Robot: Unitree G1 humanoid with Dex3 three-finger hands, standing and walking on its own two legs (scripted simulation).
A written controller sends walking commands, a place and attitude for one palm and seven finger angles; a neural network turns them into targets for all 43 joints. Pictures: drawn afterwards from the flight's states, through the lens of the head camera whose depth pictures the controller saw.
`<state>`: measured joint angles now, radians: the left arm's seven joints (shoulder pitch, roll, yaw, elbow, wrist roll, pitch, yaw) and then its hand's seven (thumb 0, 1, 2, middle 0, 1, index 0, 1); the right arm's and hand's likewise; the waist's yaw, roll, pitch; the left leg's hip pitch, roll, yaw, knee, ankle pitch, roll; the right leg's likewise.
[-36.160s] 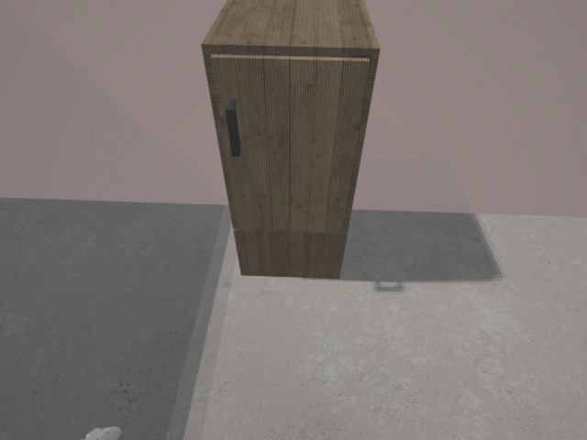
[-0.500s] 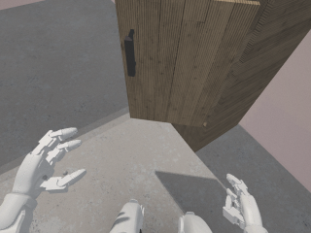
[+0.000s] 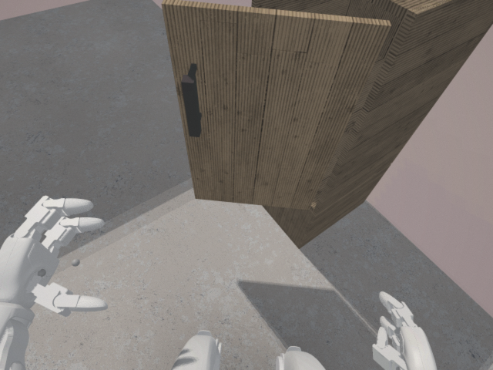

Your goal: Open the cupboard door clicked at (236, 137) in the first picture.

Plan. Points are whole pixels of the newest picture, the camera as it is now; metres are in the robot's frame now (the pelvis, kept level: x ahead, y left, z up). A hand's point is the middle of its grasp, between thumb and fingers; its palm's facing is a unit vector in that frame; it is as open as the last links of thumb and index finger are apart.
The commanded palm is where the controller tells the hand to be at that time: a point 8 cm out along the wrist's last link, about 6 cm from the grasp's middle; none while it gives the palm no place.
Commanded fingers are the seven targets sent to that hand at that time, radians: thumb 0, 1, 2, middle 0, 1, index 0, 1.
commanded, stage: raise the hand with hooked fingers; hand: left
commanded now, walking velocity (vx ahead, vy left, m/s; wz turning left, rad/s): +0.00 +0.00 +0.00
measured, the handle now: (194, 101) +0.59 +0.15 +0.06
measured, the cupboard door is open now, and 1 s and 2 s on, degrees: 49 49 49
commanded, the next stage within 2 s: move the hooked fingers beside the handle in 0.88 s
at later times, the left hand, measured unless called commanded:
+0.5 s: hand (69, 234) +0.28 +0.28 +0.07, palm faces -0.03 -1.00 -0.03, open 13.9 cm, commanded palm +0.26 +0.32 +0.07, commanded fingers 0.00 -0.50 0.30 -0.30 -1.20 -0.30 -1.20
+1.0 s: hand (67, 233) +0.28 +0.28 +0.07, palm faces +0.00 -1.00 -0.03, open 14.0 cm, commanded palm +0.27 +0.32 +0.07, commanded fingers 0.00 -0.50 0.30 -0.30 -1.20 -0.30 -1.20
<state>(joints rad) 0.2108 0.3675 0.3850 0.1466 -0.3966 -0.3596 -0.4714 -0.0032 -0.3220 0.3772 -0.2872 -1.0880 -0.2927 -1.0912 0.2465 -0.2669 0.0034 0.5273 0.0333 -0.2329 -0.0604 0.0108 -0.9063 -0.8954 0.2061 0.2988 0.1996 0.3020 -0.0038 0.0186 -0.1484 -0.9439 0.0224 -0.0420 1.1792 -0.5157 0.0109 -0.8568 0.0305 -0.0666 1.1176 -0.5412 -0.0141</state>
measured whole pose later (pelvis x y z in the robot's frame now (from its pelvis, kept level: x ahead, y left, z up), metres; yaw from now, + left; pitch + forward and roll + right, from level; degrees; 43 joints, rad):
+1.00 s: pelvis +0.00 +0.01 +0.01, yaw +0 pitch +15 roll -3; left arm -0.01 0.41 0.43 0.40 -0.38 -0.33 -0.54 -0.01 -0.50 0.30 -0.30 -1.20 -0.30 -1.20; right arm 0.27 -0.27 0.04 0.51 0.04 -0.17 -0.06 0.01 -0.90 -0.90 0.21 0.30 0.20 0.30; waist -0.01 0.02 -0.14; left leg -0.90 0.02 -0.03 1.12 -0.49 0.02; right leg -0.82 0.03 -0.05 1.05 -0.51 0.00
